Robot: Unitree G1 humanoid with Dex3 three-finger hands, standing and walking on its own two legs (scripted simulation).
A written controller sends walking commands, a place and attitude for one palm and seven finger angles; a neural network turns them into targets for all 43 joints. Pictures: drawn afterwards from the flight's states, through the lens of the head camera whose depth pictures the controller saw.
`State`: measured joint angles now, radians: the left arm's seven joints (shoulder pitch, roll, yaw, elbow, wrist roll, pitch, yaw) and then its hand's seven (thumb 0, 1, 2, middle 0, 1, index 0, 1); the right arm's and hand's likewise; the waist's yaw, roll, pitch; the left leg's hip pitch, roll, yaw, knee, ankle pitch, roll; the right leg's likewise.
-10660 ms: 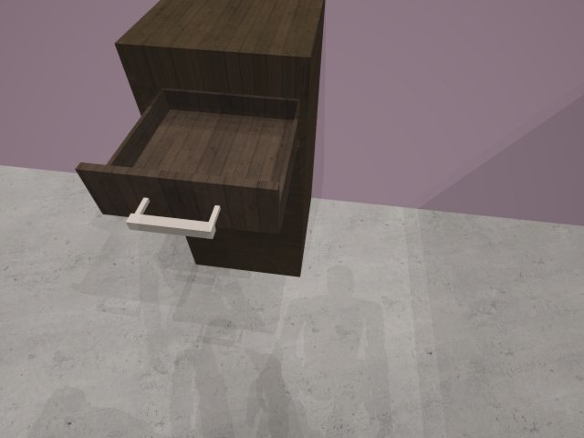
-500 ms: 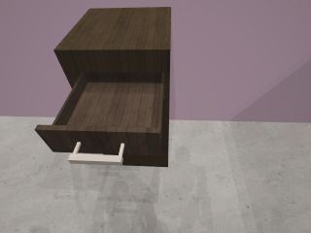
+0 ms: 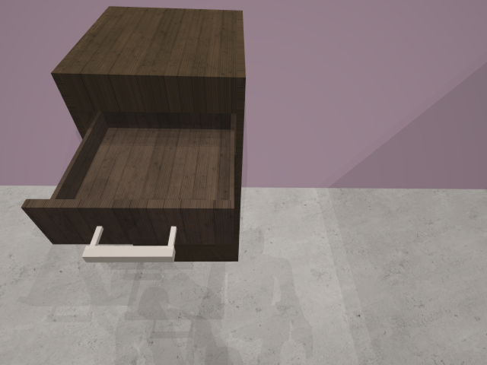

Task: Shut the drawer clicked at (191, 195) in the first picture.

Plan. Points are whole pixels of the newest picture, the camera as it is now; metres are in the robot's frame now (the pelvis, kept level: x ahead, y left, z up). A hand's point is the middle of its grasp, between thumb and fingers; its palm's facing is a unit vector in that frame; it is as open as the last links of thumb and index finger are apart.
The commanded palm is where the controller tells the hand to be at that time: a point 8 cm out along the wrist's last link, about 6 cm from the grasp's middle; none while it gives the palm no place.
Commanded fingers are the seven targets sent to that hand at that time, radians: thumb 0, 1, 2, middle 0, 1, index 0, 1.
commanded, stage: look again from close up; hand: left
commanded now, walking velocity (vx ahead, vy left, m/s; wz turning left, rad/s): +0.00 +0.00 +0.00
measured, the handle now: (133, 243) +0.34 +0.23 -0.03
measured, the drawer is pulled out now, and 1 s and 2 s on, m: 0.30 0.30 0.30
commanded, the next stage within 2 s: shuffle to correct the standing spot in 0.28 s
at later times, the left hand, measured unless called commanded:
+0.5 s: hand out of the picture -0.03 +0.20 -0.17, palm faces +0.03 -0.99 -0.16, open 7.4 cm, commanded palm none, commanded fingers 0.00 0.90 0.90 -0.20 -0.30 -0.20 -0.30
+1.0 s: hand out of the picture +0.04 +0.19 -0.17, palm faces +0.05 -0.98 -0.20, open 7.3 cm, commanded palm none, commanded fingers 0.00 0.90 0.90 -0.20 -0.30 -0.20 -0.30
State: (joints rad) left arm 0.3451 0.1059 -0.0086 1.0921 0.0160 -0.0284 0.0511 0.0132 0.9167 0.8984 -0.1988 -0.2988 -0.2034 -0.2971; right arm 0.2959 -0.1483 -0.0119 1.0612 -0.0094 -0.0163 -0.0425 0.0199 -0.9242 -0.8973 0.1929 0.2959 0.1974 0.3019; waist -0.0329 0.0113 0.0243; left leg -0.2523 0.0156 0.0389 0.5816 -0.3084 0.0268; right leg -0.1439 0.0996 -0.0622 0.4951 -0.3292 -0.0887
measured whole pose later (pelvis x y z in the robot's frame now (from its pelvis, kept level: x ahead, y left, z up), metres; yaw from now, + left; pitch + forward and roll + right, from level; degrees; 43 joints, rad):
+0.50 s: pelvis +0.00 +0.04 +0.01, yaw +0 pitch +0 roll +0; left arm 0.36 0.13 -0.01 1.09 0.01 0.00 0.03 0.00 0.91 0.90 -0.19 -0.30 -0.20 -0.30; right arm 0.32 -0.13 0.03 1.12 -0.02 -0.02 -0.02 0.01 -0.90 -0.90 0.20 0.30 0.20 0.30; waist 0.00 -0.01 0.02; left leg -0.21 -0.08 0.08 0.45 -0.24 0.10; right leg -0.16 0.00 -0.03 0.50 -0.33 -0.02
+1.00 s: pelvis +0.04 +0.02 +0.01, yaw +0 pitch +1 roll +0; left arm 0.30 0.15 0.00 1.05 0.00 -0.01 0.06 0.01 0.92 0.90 -0.20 -0.30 -0.20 -0.30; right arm 0.25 -0.16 0.00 1.06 -0.01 -0.01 -0.05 0.01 -0.92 -0.90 0.20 0.30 0.20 0.30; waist 0.01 -0.01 0.03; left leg -0.19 -0.05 0.06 0.48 -0.28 0.06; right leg -0.15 0.04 -0.04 0.53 -0.32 -0.04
